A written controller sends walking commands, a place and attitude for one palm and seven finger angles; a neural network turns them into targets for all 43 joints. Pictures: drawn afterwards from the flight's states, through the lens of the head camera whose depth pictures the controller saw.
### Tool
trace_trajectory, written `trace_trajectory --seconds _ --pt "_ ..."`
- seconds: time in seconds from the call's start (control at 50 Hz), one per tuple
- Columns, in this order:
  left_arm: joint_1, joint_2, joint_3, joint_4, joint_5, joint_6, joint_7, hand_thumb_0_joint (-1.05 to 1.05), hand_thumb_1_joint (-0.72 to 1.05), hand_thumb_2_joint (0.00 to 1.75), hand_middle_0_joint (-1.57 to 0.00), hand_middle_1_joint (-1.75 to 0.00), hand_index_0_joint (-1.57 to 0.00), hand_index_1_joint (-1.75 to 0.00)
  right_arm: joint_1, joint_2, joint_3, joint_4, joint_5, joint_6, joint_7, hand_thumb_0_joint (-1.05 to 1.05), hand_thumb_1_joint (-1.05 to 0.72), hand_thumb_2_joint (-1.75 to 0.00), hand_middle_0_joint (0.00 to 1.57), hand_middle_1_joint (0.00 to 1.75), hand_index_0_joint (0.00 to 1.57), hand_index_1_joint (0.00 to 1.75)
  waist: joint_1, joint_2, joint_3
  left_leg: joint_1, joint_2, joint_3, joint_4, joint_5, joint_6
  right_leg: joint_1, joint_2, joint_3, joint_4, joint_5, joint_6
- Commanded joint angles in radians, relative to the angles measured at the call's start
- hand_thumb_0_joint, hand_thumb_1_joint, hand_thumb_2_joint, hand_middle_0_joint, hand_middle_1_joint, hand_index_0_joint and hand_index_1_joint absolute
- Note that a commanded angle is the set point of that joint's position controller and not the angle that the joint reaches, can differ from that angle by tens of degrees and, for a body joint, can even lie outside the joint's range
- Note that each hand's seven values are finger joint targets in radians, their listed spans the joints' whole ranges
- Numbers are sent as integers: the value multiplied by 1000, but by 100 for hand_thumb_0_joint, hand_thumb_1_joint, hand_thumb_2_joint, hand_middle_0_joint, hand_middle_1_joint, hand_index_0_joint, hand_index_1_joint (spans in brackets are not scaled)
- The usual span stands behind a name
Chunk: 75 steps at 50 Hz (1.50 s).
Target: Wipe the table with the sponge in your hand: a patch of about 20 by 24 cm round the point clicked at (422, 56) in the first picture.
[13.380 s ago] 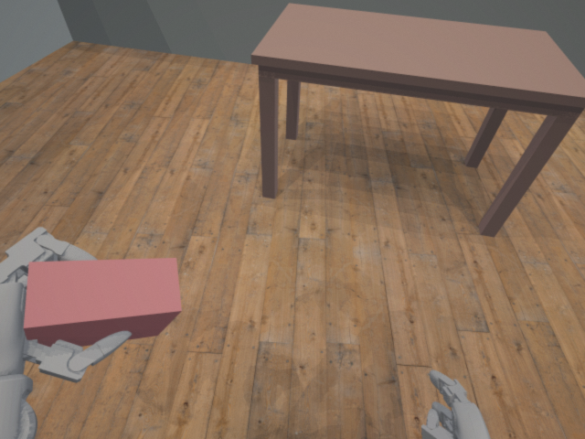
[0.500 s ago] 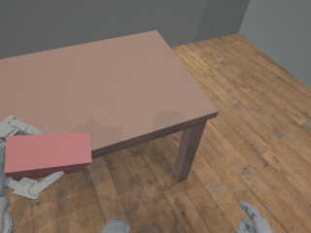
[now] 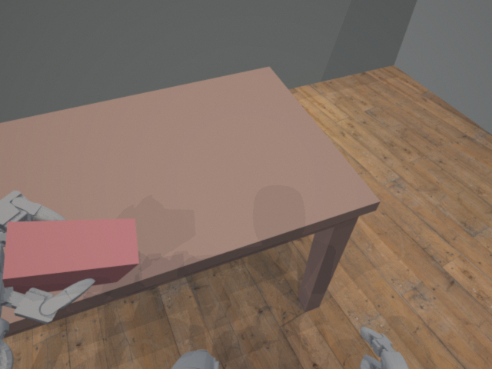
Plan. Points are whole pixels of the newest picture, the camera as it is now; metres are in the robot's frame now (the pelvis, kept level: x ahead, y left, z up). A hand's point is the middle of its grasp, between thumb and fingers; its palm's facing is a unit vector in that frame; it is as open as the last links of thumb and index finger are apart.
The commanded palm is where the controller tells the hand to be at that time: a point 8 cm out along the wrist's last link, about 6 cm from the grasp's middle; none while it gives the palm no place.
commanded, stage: shuffle to correct the standing spot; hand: left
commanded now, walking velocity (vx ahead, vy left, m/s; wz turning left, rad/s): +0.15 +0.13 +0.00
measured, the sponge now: (91, 255) +0.22 +0.22 +0.14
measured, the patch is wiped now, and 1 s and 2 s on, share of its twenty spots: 0.00 0.00 0.00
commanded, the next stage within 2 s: come to a stop and stand still in 1.10 s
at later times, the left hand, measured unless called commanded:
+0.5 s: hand (9, 238) +0.22 +0.30 +0.17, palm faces +0.42 -0.79 -0.44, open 10.1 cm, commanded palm +0.18 +0.33 +0.18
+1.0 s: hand (7, 229) +0.24 +0.33 +0.16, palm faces +0.41 -0.81 -0.43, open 10.1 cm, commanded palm +0.20 +0.35 +0.18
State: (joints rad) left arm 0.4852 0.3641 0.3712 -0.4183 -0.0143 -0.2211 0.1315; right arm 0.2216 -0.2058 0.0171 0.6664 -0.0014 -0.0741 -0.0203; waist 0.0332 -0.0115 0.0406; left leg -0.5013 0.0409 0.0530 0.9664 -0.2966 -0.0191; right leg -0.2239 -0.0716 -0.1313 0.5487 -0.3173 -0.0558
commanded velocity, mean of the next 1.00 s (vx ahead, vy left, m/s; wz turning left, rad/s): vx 0.19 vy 0.02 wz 0.00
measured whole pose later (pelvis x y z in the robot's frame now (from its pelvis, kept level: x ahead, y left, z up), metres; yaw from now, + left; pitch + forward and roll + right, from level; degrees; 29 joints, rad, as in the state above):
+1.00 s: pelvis +0.04 +0.08 -0.01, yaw +0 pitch -1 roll +0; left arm 0.51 0.37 0.38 -0.49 -0.05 -0.16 0.12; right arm 0.22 -0.19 0.02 0.61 0.01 -0.08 -0.06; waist 0.02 0.01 0.01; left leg -0.29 0.05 0.05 0.56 -0.26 -0.01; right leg -0.23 0.01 -0.06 0.54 -0.30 -0.03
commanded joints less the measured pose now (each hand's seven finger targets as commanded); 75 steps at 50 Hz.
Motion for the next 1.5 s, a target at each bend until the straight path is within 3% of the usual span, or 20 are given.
trace_trajectory --seconds 0.0,0.08,0.12,0.14,0.2,0.34,0.4,0.44,0.54,0.62,0.7,0.78,0.86,1.16,1.3,1.32,1.34,1.38,1.44,1.48 --pt "-181 178 91 -239 -18 -67 40 0 10 130 -120 -160 -120 -160 -141 -78 -49 -177 0 -81 -18 0 -90 -90 20 30 20 30 2 -162 -116 137 -20 76 -283 29 26 68 -219 210 -178 420 -62" --pt "-191 180 75 -371 -10 -60 49 0 10 130 -120 -160 -120 -160 -119 -101 -70 -203 -3 -94 -19 0 -90 -90 20 30 20 30 -4 -92 -156 275 -48 90 -481 146 33 100 -173 168 -77 325 -31" --pt "-153 184 90 -421 -12 -74 49 0 10 130 -120 -160 -120 -160 -111 -136 -89 -214 8 -94 -24 0 -90 -90 20 30 20 30 -25 180 -211 468 125 -168 -547 321 128 -79 -50 89 219 183 38" --pt "-149 196 99 -430 -5 -81 50 0 10 130 -120 -160 -120 -160 -105 -135 -92 -225 8 -90 -19 0 -90 -90 20 30 20 30 -18 282 -209 522 232 -327 -582 474 195 -221 24 63 344 -158 55" --pt "-63 261 179 -369 -5 -61 40 0 10 130 -120 -160 -120 -160 -117 -123 -84 -217 0 -75 -23 0 -90 -90 20 30 20 30 -15 319 -178 424 231 -297 -607 422 225 -275 15 87 440 -242 45" --pt "-6 189 149 -322 -35 -48 24 0 10 130 -120 -160 -120 -160 -108 -114 -47 -225 26 -64 -16 0 -90 -90 20 30 20 30 -23 153 -184 139 112 -90 -461 147 102 131 39 50 -146 127 39" --pt "-54 192 139 -231 -49 -12 23 0 10 130 -120 -160 -120 -160 -82 -114 -71 -218 30 -58 -16 0 -90 -90 20 30 20 30 -26 -293 -130 -37 -51 3 -89 -164 23 112 -280 569 -295 69 -131" --pt "-116 161 112 -192 -45 -12 21 0 10 130 -120 -160 -120 -160 -101 -118 -60 -205 27 -56 -12 0 -90 -90 20 30 20 30 -29 -203 -54 -102 8 -71 16 -152 19 70 -316 522 -309 104 -175" --pt "-201 140 46 -233 -14 -33 22 0 10 130 -120 -160 -120 -160 -127 -78 -32 -186 3 -77 -39 0 -90 -90 20 30 20 30 -22 -38 -112 312 -58 46 -495 58 41 -20 -111 177 -159 164 -36" --pt "-216 151 34 -370 5 -38 35 0 10 130 -120 -160 -120 -160 -131 -139 -71 -217 10 -87 -41 0 -90 -90 20 30 20 30 -10 197 -123 391 191 -275 -616 240 146 -124 32 94 91 -15 42" --pt "-182 249 142 -420 4 -46 30 0 10 130 -120 -160 -120 -160 -144 -107 -50 -218 5 -88 -41 0 -90 -90 20 30 20 30 -13 292 -78 194 196 -281 -709 17 161 -20 45 65 112 -88 35" --pt "-23 203 161 -352 -22 -47 22 0 10 130 -120 -160 -120 -160 -94 -107 -54 -226 17 -79 -31 0 -90 -90 20 30 20 30 -19 131 -196 201 97 -125 -500 185 90 163 33 94 -141 204 21" --pt "12 160 134 -250 -56 -6 9 0 10 130 -120 -160 -120 -160 -63 -110 -62 -221 19 -58 -35 0 -90 -90 20 30 20 30 -46 -59 -167 240 11 -36 -418 43 42 16 -58 259 -161 160 -38" --pt "-102 190 105 -393 -30 -4 26 0 10 130 -120 -160 -120 -160 -123 -102 -47 -234 11 -69 -47 0 -90 -90 20 30 20 30 -27 155 -172 266 72 -113 -510 217 72 93 11 152 -97 269 0" --pt "42 172 130 -289 -62 18 21 0 10 130 -120 -160 -120 -160 -107 -96 -46 -237 21 -36 -45 0 -90 -90 20 30 20 30 -40 51 -193 294 50 -59 -456 352 34 108 -28 175 -119 514 11" --pt "-933 847 652 -380 50 -46 12 0 10 130 -120 -160 -120 -160 35 -127 -104 -200 -16 -97 -45 0 -90 -90 20 30 20 30 27 -134 -52 140 43 81 -286 187 32 30 -20 255 -231 454 55" --pt "-418 307 246 136 -8 -24 -30 0 10 130 -120 -160 -120 -160 -45 -47 -66 -182 -2 -97 -40 0 -90 -90 20 30 20 30 3 -154 -185 119 -53 -22 -277 106 27 157 -140 417 -142 573 -69" --pt "-205 201 157 77 -35 -44 -19 0 10 130 -120 -160 -120 -160 -35 -106 -75 -213 21 -99 -24 0 -90 -90 20 30 20 30 19 -79 -147 91 -24 -6 -373 -13 41 285 -158 355 -140 737 -44" --pt "-168 95 1 -132 -50 -67 -35 0 10 130 -120 -160 -120 -160 -69 -132 -81 -217 20 -108 15 0 -90 -90 20 30 20 30 -9 70 -219 450 40 -84 -515 472 87 55 1 154 11 455 54" --pt "-167 81 -43 -194 -39 -62 -41 0 10 130 -120 -160 -120 -160 -96 -130 -79 -247 23 -111 31 0 -90 -90 20 30 20 30 5 60 -188 400 121 -171 -537 531 124 18 38 134 39 245 85"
